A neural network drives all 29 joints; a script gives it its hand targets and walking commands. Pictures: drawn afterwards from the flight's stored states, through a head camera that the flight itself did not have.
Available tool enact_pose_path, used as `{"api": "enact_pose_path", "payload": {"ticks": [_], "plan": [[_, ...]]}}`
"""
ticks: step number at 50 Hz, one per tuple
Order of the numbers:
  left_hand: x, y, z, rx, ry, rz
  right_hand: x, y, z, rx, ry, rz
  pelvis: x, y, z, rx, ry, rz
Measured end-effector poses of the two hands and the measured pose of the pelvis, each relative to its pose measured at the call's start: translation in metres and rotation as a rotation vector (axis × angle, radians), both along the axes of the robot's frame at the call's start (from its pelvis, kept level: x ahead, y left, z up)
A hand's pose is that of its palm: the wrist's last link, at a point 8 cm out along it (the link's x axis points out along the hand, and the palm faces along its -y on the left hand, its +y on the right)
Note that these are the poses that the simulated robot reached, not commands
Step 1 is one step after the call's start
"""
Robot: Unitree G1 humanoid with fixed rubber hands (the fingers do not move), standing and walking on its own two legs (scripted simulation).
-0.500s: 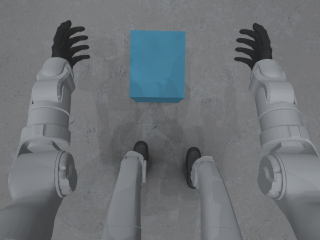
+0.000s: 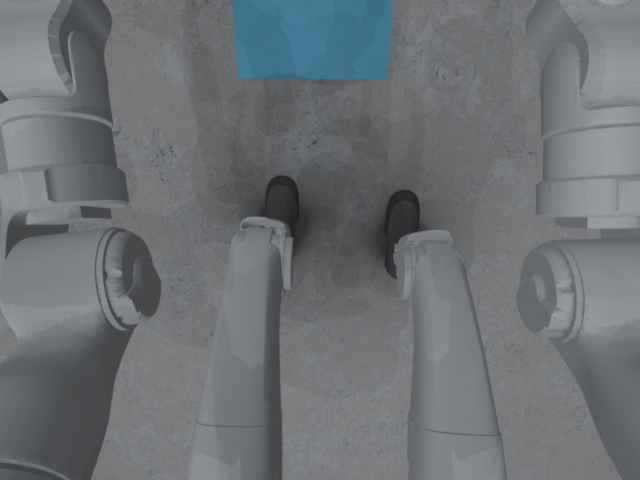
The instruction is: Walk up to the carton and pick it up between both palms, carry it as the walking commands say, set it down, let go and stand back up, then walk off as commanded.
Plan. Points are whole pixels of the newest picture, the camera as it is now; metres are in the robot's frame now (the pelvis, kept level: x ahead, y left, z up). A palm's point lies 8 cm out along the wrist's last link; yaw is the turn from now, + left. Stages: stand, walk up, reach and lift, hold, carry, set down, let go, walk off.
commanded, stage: reach and lift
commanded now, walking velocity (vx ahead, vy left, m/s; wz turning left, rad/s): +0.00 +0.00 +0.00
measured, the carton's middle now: out of the picture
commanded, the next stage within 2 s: none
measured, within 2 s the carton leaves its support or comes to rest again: neither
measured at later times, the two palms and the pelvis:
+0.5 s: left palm out of the picture +0.53 +0.26 -0.32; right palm out of the picture +0.54 -0.12 -0.33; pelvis -0.04 +0.00 -0.16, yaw -1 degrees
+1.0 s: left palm (192, 0) +0.53 +0.24 -0.45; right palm out of the picture +0.54 -0.12 -0.45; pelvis -0.04 +0.01 -0.27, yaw -2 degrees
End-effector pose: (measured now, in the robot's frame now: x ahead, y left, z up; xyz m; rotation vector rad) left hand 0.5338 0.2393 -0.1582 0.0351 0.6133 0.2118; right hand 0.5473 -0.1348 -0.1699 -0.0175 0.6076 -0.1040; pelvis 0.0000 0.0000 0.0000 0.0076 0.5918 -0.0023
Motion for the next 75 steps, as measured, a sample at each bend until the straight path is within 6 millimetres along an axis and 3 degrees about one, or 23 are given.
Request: {"api": "enact_pose_path", "payload": {"ticks": [5, 9, 14, 21, 25, 29, 33, 38, 46, 51, 57, 61, 66, 75], "plan": [[0.002, 0.012, -0.007, 0.005, 0.052, 0.028, 0.003, -0.003, -0.001, -0.022, 0.043, 0.007, -0.007, -0.010, -0.020, 0.013, -0.011, -0.011], [0.006, 0.000, -0.024, -0.021, 0.045, -0.021, 0.007, -0.002, -0.014, -0.021, 0.046, 0.009, -0.011, -0.014, -0.048, 0.007, 0.058, -0.009], [-0.002, -0.013, -0.063, -0.060, 0.061, -0.016, 0.002, 0.005, -0.047, -0.045, 0.061, 0.021, -0.017, -0.013, -0.088, 0.007, 0.132, -0.013], [-0.003, 0.013, -0.125, 0.007, 0.029, 0.012, 0.005, 0.019, -0.114, -0.040, 0.031, 0.002, -0.041, -0.005, -0.129, -0.003, -0.011, -0.007], [-0.004, 0.017, -0.163, -0.013, 0.040, 0.007, -0.005, 0.017, -0.161, -0.062, 0.088, -0.009, -0.042, 0.003, -0.159, -0.023, 0.028, 0.007], [0.002, 0.009, -0.177, -0.025, 0.025, -0.020, -0.009, 0.007, -0.173, -0.098, 0.087, -0.014, -0.040, 0.011, -0.185, -0.046, -0.002, 0.005], [0.005, 0.009, -0.190, -0.019, 0.064, -0.015, 0.001, 0.000, -0.171, -0.097, 0.070, -0.013, -0.041, 0.018, -0.204, -0.060, -0.032, -0.003], [0.004, 0.002, -0.214, -0.010, 0.090, -0.049, 0.010, 0.004, -0.187, -0.060, 0.068, 0.006, -0.041, 0.023, -0.222, -0.061, -0.036, -0.007], [-0.004, -0.004, -0.266, -0.014, 0.102, -0.042, -0.006, 0.022, -0.251, -0.037, 0.128, 0.034, -0.038, 0.017, -0.252, -0.053, -0.016, -0.006], [-0.007, 0.002, -0.294, -0.004, 0.110, -0.014, -0.005, 0.018, -0.280, -0.050, 0.125, 0.029, -0.035, 0.011, -0.273, -0.050, -0.006, -0.005], [-0.013, 0.000, -0.320, 0.027, 0.169, -0.029, -0.002, 0.006, -0.302, -0.028, 0.126, 0.024, -0.028, 0.009, -0.291, -0.031, -0.011, -0.018], [-0.004, -0.012, -0.325, 0.015, 0.143, -0.046, -0.001, -0.004, -0.312, -0.021, 0.106, 0.017, -0.024, 0.007, -0.300, -0.019, -0.010, -0.021], [0.004, -0.006, -0.325, -0.010, 0.117, -0.004, -0.008, -0.012, -0.323, -0.053, 0.135, 0.036, -0.019, 0.004, -0.307, -0.011, -0.020, -0.022], [-0.004, 0.005, -0.333, -0.009, 0.128, -0.010, 0.002, 0.011, -0.317, -0.021, 0.096, 0.069, -0.018, 0.007, -0.304, -0.017, -0.007, -0.032]]}}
